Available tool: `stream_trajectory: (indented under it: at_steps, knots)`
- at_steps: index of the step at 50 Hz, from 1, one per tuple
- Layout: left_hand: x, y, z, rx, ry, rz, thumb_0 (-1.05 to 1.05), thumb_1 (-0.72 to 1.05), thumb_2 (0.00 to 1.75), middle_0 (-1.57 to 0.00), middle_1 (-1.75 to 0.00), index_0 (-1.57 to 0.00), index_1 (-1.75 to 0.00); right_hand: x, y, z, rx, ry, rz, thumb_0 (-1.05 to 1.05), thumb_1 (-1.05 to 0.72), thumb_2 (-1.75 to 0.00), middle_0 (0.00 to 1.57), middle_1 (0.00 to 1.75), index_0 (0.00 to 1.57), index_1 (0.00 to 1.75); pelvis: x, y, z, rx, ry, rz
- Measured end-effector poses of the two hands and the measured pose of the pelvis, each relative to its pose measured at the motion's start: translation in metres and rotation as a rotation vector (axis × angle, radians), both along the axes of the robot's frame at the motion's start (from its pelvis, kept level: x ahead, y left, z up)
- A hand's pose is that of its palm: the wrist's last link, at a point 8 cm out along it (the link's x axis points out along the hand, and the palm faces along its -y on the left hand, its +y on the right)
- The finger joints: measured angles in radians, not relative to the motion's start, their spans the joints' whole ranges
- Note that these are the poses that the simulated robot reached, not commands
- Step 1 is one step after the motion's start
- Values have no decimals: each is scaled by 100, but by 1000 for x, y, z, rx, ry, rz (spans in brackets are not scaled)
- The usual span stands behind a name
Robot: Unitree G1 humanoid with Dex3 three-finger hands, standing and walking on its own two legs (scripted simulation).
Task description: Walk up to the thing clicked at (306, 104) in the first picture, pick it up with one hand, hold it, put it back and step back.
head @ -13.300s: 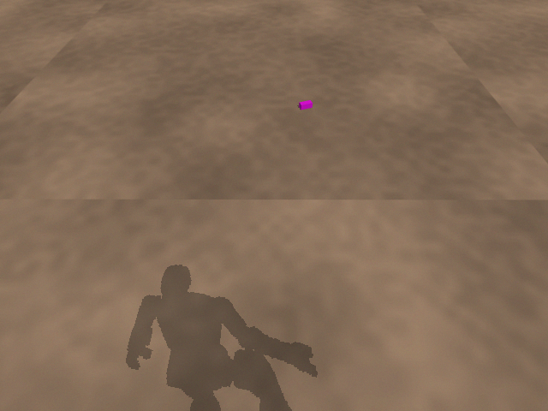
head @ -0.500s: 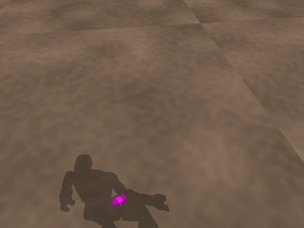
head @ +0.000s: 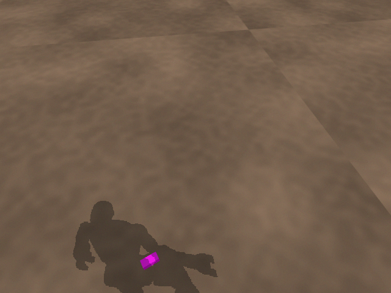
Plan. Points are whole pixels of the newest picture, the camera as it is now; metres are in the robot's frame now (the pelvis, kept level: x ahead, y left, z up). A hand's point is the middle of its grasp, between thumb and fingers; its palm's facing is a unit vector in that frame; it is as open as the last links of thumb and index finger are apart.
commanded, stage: walk up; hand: left
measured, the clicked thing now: (150, 260) +0.40 +0.25 -0.76
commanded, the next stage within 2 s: none
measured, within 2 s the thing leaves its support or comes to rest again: neither
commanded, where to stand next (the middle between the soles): +0.01 +0.01 m, yaw +0 degrees
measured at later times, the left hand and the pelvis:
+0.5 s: hand out of the picture +0.08 +0.25 -0.16, palm faces +0.01 -0.95 -0.33, open 7.4 cm; pelvis +0.00 +0.00 +0.00, yaw +0 degrees
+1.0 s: hand out of the picture +0.03 +0.29 -0.18, palm faces -0.09 -0.95 -0.30, open 7.4 cm; pelvis -0.06 +0.03 -0.01, yaw -2 degrees
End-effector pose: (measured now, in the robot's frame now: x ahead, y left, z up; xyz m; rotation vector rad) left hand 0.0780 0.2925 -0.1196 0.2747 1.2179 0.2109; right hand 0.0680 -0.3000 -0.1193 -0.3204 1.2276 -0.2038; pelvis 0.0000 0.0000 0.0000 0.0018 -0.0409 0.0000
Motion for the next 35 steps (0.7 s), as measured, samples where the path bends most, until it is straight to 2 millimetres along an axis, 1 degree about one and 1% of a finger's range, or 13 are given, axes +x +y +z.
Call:
stream_trajectory:
  at_steps: [4, 9, 16, 25, 28, 31, 33, 35]
  knots:
    - [1, 0, -1, -2, 4, -3, 1, 90, 90, -20, -30, -20, -29, -8, 1, -1, -1, 14, -13, 1, -90, -90, 20, 30, 20, 30, 0, 1, 0, 1, -2, -3]
    - [2, 2, 0, 2, 4, -8, 1, 90, 90, -20, -30, -20, -29, -12, 3, -2, 3, 16, -21, 1, -90, -90, 20, 30, 20, 30, -1, 2, 0, 2, -5, -5]
    - [2, 4, 2, 7, -4, -8, 1, 90, 90, -20, -30, -20, -29, -11, 5, -3, 9, 3, -18, 1, -90, -90, 20, 30, 20, 30, -3, 3, 0, 3, -7, -7]
    - [-4, 7, 1, 8, 11, -1, 1, 90, 90, -20, -30, -20, -29, -8, 5, -2, 6, 1, -11, 1, -90, -90, 20, 30, 20, 30, -5, 4, -1, 3, 1, -6]
    - [-6, 12, -2, 16, 12, 8, 1, 90, 90, -20, -30, -20, -29, -8, 1, -4, -13, 3, -12, 1, -90, -90, 20, 30, 20, 30, -13, 4, -5, 0, 7, -1]
    - [-9, 20, -7, 28, 7, 6, 1, 90, 90, -20, -30, -20, -30, -9, -3, -4, -40, -3, -9, 1, -90, -90, 20, 30, 20, 30, -26, 7, -10, -4, 9, 6]
    - [-10, 26, -10, 34, 0, -6, 1, 90, 90, -20, -30, -20, -30, -14, -4, -3, -61, -4, -4, 1, -90, -90, 20, 30, 20, 30, -35, 11, -14, 1, 11, 7]
    - [-10, 32, -15, 38, -13, -27, 1, 90, 90, -20, -30, -20, -29, -23, -3, -1, -79, -3, -2, 1, -90, -90, 20, 30, 20, 30, -44, 16, -17, 6, 15, 9]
